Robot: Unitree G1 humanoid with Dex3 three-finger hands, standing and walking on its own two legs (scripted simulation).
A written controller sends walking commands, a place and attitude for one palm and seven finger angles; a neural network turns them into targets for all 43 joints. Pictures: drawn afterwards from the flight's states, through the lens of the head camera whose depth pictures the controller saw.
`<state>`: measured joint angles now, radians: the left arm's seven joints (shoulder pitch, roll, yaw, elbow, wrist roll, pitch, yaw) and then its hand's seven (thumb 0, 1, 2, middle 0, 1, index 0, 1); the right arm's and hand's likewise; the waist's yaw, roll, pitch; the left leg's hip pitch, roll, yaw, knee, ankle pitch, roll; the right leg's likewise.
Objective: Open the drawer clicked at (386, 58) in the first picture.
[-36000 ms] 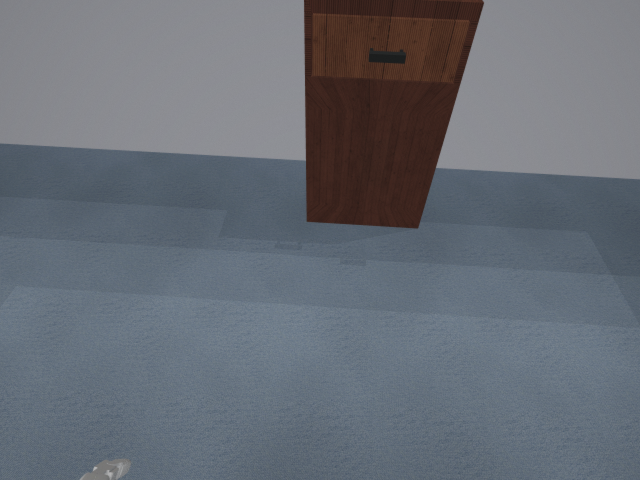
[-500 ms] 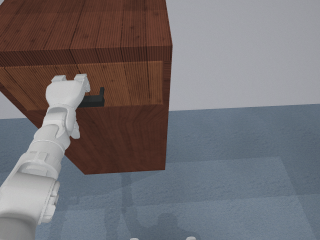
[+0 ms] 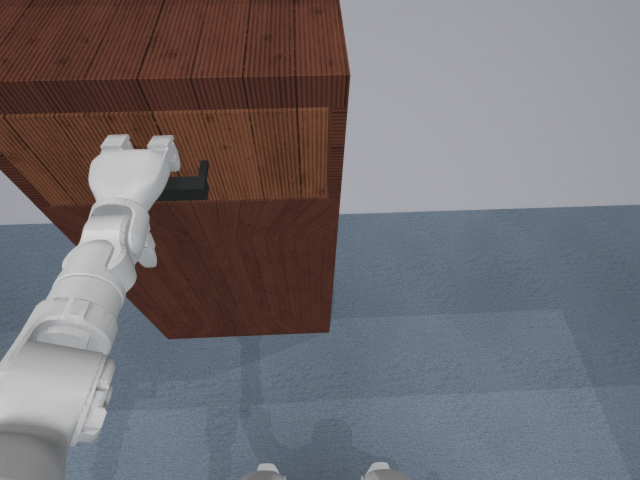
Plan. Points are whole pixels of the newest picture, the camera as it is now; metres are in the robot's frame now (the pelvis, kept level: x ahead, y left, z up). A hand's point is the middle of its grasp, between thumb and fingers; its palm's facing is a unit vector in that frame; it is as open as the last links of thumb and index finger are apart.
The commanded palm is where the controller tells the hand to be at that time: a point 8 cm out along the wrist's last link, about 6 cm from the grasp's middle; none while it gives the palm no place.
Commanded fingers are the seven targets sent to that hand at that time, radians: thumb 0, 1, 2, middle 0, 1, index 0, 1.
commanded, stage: lower the fingers behind the handle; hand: left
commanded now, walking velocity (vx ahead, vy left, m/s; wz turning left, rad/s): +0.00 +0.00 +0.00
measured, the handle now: (170, 178) +0.52 +0.22 +0.04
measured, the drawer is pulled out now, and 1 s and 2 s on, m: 0.00 0.00 0.00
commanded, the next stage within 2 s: lift the fingers back up to retry in 0.16 s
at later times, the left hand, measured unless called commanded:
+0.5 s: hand (144, 200) +0.47 +0.24 +0.05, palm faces -0.06 -0.01 -1.00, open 13.7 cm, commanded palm +0.44 +0.24 +0.10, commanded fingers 0.00 -0.50 0.30 -0.30 -1.20 -0.30 -1.20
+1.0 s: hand (139, 172) +0.47 +0.23 +0.10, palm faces -0.01 -0.02 -1.00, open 13.6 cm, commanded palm +0.44 +0.23 +0.15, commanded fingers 0.00 -0.50 0.30 -0.30 -1.20 -0.30 -1.20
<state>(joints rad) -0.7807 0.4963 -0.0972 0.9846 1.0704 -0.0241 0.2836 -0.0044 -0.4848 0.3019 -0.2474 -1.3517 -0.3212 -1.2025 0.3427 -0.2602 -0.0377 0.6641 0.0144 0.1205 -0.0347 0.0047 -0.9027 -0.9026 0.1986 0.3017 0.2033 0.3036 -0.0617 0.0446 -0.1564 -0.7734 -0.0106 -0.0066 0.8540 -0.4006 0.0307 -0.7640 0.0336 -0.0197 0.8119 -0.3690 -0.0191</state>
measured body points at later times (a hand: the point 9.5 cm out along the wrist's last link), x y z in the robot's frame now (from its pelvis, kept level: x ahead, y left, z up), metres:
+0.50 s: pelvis +0.00 +0.01 +0.00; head +0.08 +0.00 +0.45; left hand +0.46 +0.24 +0.10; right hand +0.02 -0.26 -0.13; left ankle +0.00 +0.10 -0.70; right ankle +0.00 -0.11 -0.70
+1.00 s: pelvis +0.03 +0.01 +0.03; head +0.08 -0.02 +0.47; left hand +0.46 +0.23 +0.15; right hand +0.11 -0.25 -0.11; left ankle +0.00 +0.10 -0.70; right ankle +0.00 -0.11 -0.70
